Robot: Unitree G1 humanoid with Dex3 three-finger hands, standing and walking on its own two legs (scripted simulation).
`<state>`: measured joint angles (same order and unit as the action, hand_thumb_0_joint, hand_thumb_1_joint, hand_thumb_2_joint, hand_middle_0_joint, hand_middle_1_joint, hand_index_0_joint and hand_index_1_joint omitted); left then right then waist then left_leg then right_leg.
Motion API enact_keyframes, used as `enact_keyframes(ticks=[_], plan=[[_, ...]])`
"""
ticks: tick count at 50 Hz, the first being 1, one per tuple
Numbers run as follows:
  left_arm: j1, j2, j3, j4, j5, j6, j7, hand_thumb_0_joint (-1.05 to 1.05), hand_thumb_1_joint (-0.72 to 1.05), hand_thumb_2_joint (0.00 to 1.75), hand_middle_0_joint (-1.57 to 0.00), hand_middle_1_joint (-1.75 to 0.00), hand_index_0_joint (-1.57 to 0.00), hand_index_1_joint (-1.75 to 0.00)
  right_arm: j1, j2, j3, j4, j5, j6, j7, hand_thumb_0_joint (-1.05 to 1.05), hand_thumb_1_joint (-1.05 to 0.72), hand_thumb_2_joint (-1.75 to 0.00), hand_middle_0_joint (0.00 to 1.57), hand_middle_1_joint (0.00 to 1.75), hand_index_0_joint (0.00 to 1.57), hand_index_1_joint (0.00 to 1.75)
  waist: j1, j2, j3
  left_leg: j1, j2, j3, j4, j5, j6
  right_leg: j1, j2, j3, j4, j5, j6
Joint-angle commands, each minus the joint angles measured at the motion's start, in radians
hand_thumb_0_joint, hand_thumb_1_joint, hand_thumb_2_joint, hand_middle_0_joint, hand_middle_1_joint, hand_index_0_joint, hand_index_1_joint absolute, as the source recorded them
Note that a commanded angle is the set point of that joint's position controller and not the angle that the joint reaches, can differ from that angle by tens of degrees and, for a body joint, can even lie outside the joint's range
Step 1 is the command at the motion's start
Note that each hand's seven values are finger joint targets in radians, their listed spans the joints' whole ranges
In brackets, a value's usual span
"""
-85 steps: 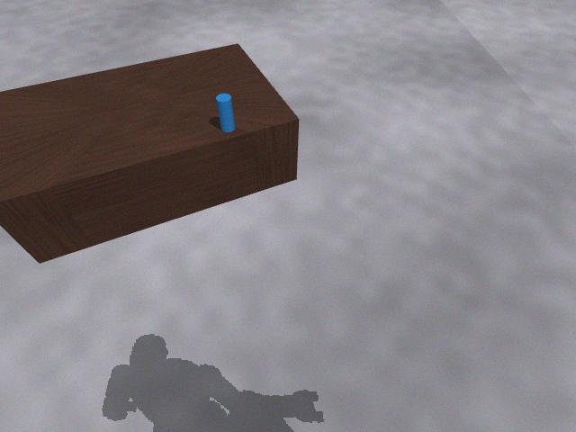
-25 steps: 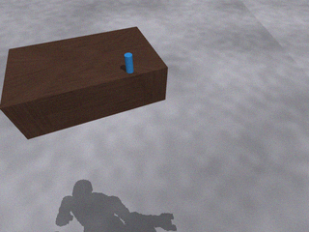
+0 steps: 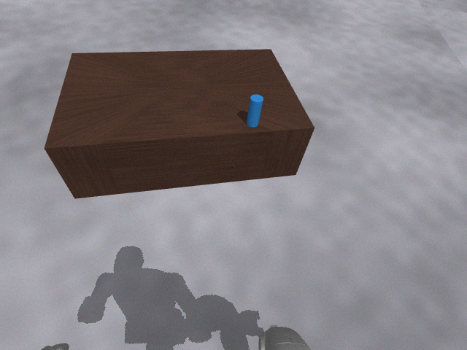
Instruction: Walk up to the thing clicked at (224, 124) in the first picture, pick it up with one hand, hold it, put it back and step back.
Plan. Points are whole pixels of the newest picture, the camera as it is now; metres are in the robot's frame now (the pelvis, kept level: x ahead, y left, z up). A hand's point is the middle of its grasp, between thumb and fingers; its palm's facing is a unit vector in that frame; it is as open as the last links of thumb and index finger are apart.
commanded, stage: walk up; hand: right
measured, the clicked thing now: (254, 111) +1.11 -0.15 -0.34
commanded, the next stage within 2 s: none
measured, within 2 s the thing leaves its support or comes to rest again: neither
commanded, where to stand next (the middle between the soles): +0.71 -0.04 m, yaw +10 degrees
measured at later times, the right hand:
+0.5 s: hand (350, 235) +0.37 -0.30 -0.13, palm faces -0.23 +0.89 -0.39, open 7.4 cm
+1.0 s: hand (350, 198) +0.50 -0.34 -0.15, palm faces -0.15 +0.90 -0.41, open 7.4 cm
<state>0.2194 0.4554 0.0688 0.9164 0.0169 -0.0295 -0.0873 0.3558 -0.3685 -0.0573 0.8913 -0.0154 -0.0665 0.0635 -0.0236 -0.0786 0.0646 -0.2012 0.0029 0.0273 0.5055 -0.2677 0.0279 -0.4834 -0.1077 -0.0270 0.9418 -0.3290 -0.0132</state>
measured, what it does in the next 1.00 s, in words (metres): walks ahead: right foot, then left foot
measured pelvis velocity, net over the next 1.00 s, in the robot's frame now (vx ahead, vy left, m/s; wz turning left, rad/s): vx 0.42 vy -0.06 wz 0.14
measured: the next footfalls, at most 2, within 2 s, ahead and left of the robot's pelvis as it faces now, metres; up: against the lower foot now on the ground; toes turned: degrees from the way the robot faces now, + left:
right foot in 0.20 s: +0.25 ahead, -0.16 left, +0.00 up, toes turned -1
left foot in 0.58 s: +0.40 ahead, +0.10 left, +0.00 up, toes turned +13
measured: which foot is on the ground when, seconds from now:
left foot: down 0.00-0.22, up 0.24-0.56, down 0.58-1.00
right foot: up 0.00-0.18, down 0.20-0.60, up 0.62-0.96, down 0.98-1.00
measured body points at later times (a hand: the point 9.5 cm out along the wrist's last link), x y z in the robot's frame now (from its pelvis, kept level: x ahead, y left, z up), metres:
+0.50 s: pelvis +0.22 -0.04 +0.00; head +0.25 -0.03 +0.45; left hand +0.20 +0.28 -0.11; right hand +0.38 -0.34 -0.10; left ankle +0.32 +0.10 -0.71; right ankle +0.21 -0.16 -0.74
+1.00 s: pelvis +0.42 -0.06 -0.02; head +0.43 -0.06 +0.43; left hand +0.44 +0.28 -0.11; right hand +0.51 -0.39 -0.12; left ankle +0.36 +0.09 -0.73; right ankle +0.52 -0.19 -0.74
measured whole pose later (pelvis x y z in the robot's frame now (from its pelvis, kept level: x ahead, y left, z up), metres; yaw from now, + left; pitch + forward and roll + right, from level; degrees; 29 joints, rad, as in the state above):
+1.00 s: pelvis +0.42 -0.06 -0.02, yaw +8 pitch -2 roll +1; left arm 0.31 0.45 0.08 0.86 0.03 -0.05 -0.10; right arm 0.37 -0.45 -0.06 0.85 -0.02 -0.07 0.04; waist -0.02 -0.01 0.04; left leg -0.21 0.09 0.06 0.67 -0.42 0.01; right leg -0.39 -0.09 -0.04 0.64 -0.23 -0.01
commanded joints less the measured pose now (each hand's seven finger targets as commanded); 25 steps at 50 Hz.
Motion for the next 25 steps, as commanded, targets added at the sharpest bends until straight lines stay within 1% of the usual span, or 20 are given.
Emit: enact_keyframes(ticks=[1,2,4,6,7,8,9,10,11,12,13,14,15,16,17,18,20,22,24,25], plan=[[-0.065,0.168,0.060,-0.113,0.008,-0.021,0.000,0.00,0.90,0.90,-0.20,-0.30,-0.20,-0.30,0.015,-0.325,-0.090,-0.104,0.006,-0.046,-0.032,0.00,-0.90,-0.90,0.20,0.30,0.20,0.30,-0.008,0.217,0.027,0.029,0.234,-0.274,-0.276,-0.103,0.202,-0.081,-0.021,0.022,-0.167,0.084,0.010],[-0.088,0.165,0.061,-0.121,0.009,-0.024,-0.002,0.00,0.90,0.90,-0.20,-0.30,-0.20,-0.30,0.024,-0.325,-0.090,-0.109,0.009,-0.049,-0.031,0.00,-0.90,-0.90,0.20,0.30,0.20,0.30,-0.011,0.210,0.039,0.009,0.232,-0.267,-0.280,-0.101,0.194,-0.063,-0.022,0.021,-0.200,0.123,0.006],[-0.094,0.159,0.065,-0.128,0.005,-0.032,-0.005,0.00,0.90,0.90,-0.20,-0.30,-0.20,-0.30,0.000,-0.329,-0.092,-0.128,0.011,-0.051,-0.034,0.00,-0.90,-0.90,0.20,0.30,0.20,0.30,0.004,0.201,0.031,-0.048,0.239,-0.246,-0.259,-0.075,0.180,0.036,-0.010,0.012,-0.256,0.166,-0.004],[-0.033,0.147,0.072,-0.116,0.003,-0.039,-0.004,0.00,0.90,0.90,-0.20,-0.30,-0.20,-0.30,-0.027,-0.317,-0.087,-0.142,0.007,-0.051,-0.037,0.00,-0.90,-0.90,0.20,0.30,0.20,0.30,0.045,0.202,-0.023,-0.052,0.223,-0.194,-0.166,0.100,0.158,0.163,0.021,-0.023,-0.298,0.163,-0.013],[0.012,0.145,0.078,-0.100,0.004,-0.042,-0.001,0.00,0.90,0.90,-0.20,-0.30,-0.20,-0.30,-0.031,-0.306,-0.084,-0.147,0.004,-0.047,-0.041,0.00,-0.90,-0.90,0.20,0.30,0.20,0.30,0.068,0.175,-0.047,-0.091,0.204,-0.167,-0.089,0.139,0.138,0.269,0.050,-0.053,-0.329,0.169,-0.015],[0.072,0.155,0.088,-0.082,0.005,-0.048,0.005,0.00,0.90,0.90,-0.20,-0.30,-0.20,-0.30,-0.020,-0.286,-0.075,-0.151,0.006,-0.044,-0.044,0.00,-0.90,-0.90,0.20,0.30,0.20,0.30,0.098,0.127,-0.069,-0.147,0.171,-0.144,0.031,0.196,0.114,0.396,0.080,-0.060,-0.354,0.142,-0.023],[0.179,0.188,0.104,-0.068,0.009,-0.059,0.018,0.00,0.90,0.90,-0.20,-0.30,-0.20,-0.30,0.010,-0.238,-0.057,-0.151,0.006,-0.043,-0.044,0.00,-0.90,-0.90,0.20,0.30,0.20,0.30,0.150,0.001,-0.129,-0.187,0.098,-0.083,0.299,0.240,0.088,0.532,0.059,-0.012,-0.430,0.053,-0.047],[0.254,0.277,0.124,-0.074,0.022,-0.073,0.031,0.00,0.90,0.90,-0.20,-0.30,-0.20,-0.30,0.035,-0.165,-0.034,-0.176,0.016,-0.043,-0.045,0.00,-0.90,-0.90,0.20,0.30,0.20,0.30,0.165,-0.233,-0.161,-0.389,-0.023,-0.010,0.619,0.003,0.039,0.640,-0.189,0.349,-0.568,-0.137,-0.116],[0.235,0.308,0.115,-0.097,0.007,-0.075,0.035,0.00,0.90,0.90,-0.20,-0.30,-0.20,-0.30,0.020,-0.208,-0.040,-0.177,0.018,-0.041,-0.055,0.00,-0.90,-0.90,0.20,0.30,0.20,0.30,0.147,-0.178,-0.112,-0.530,-0.071,-0.053,0.719,-0.243,0.030,0.617,-0.360,0.643,-0.721,-0.199,-0.210],[0.158,0.302,0.107,-0.114,-0.008,-0.072,0.037,0.00,0.90,0.90,-0.20,-0.30,-0.20,-0.30,0.003,-0.257,-0.053,-0.153,0.007,-0.039,-0.063,0.00,-0.90,-0.90,0.20,0.30,0.20,0.30,0.112,-0.071,-0.058,-0.510,0.007,-0.135,0.768,-0.212,0.030,0.493,-0.364,0.656,-0.717,-0.156,-0.254],[0.121,0.271,0.098,-0.121,-0.012,-0.070,0.039,0.00,0.90,0.90,-0.20,-0.30,-0.20,-0.30,-0.007,-0.271,-0.057,-0.135,0.013,-0.038,-0.058,0.00,-0.90,-0.90,0.20,0.30,0.20,0.30,0.094,-0.022,-0.002,-0.473,0.048,-0.148,0.736,-0.144,0.027,0.398,-0.310,0.523,-0.710,-0.117,-0.244],[0.087,0.239,0.086,-0.125,-0.014,-0.071,0.040,0.00,0.90,0.90,-0.20,-0.30,-0.20,-0.30,0.007,-0.265,-0.058,-0.114,0.019,-0.037,-0.049,0.00,-0.90,-0.90,0.20,0.30,0.20,0.30,0.068,-0.023,0.021,-0.432,0.070,-0.140,0.669,-0.105,0.022,0.346,-0.248,0.389,-0.699,-0.068,-0.225],[0.062,0.218,0.078,-0.132,-0.012,-0.072,0.040,0.00,0.90,0.90,-0.20,-0.30,-0.20,-0.30,0.033,-0.260,-0.055,-0.096,0.020,-0.035,-0.041,0.00,-0.90,-0.90,0.20,0.30,0.20,0.30,0.047,-0.061,0.024,-0.399,0.082,-0.118,0.599,-0.094,0.015,0.316,-0.211,0.289,-0.699,-0.007,-0.211],[0.054,0.210,0.073,-0.132,-0.011,-0.073,0.040,0.00,0.90,0.90,-0.20,-0.30,-0.20,-0.30,0.045,-0.253,-0.059,-0.083,0.016,-0.029,-0.031,0.00,-0.90,-0.90,0.20,0.30,0.20,0.30,0.037,-0.095,0.024,-0.363,0.081,-0.095,0.561,-0.071,0.006,0.277,-0.189,0.212,-0.705,0.047,-0.212],[0.067,0.205,0.071,-0.138,-0.010,-0.076,0.040,0.00,0.90,0.90,-0.20,-0.30,-0.20,-0.30,0.040,-0.246,-0.061,-0.081,0.013,-0.024,-0.023,0.00,-0.90,-0.90,0.20,0.30,0.20,0.30,0.041,-0.104,0.020,-0.349,0.072,-0.074,0.510,-0.051,-0.004,0.281,-0.161,0.157,-0.695,0.112,-0.209],[0.083,0.204,0.070,-0.142,-0.006,-0.078,0.041,0.00,0.90,0.90,-0.20,-0.30,-0.20,-0.30,0.016,-0.235,-0.059,-0.088,0.011,-0.021,-0.018,0.00,-0.90,-0.90,0.20,0.30,0.20,0.30,0.050,-0.101,0.015,-0.343,0.066,-0.057,0.458,-0.044,-0.012,0.283,-0.155,0.127,-0.684,0.160,-0.212],[0.091,0.215,0.075,-0.155,0.001,-0.078,0.039,0.00,0.90,0.90,-0.20,-0.30,-0.20,-0.30,-0.045,-0.219,-0.056,-0.111,0.003,-0.020,-0.012,0.00,-0.90,-0.90,0.20,0.30,0.20,0.30,0.064,-0.096,0.012,-0.337,0.077,-0.025,0.323,-0.035,-0.024,0.293,-0.164,0.083,-0.668,0.165,-0.229],[0.121,0.212,0.070,-0.162,0.004,-0.075,0.036,0.00,0.90,0.90,-0.20,-0.30,-0.20,-0.30,-0.107,-0.208,-0.058,-0.131,0.003,-0.021,-0.006,0.00,-0.90,-0.90,0.20,0.30,0.20,0.30,0.084,-0.061,0.003,-0.286,0.067,0.005,0.226,0.031,-0.020,0.294,-0.157,0.059,-0.649,0.185,-0.215],[0.113,0.220,0.069,-0.177,0.004,-0.068,0.032,0.00,0.90,0.90,-0.20,-0.30,-0.20,-0.30,-0.128,-0.200,-0.057,-0.140,0.006,-0.028,-0.004,0.00,-0.90,-0.90,0.20,0.30,0.20,0.30,0.077,-0.059,-0.026,-0.209,0.053,0.037,0.139,0.071,-0.012,0.297,-0.163,0.036,-0.611,0.229,-0.204],[0.105,0.224,0.068,-0.180,0.003,-0.064,0.031,0.00,0.90,0.90,-0.20,-0.30,-0.20,-0.30,-0.117,-0.200,-0.059,-0.136,0.006,-0.031,-0.005,0.00,-0.90,-0.90,0.20,0.30,0.20,0.30,0.061,-0.038,-0.042,-0.147,0.040,0.055,0.101,0.095,-0.006,0.282,-0.161,0.024,-0.578,0.223,-0.195]])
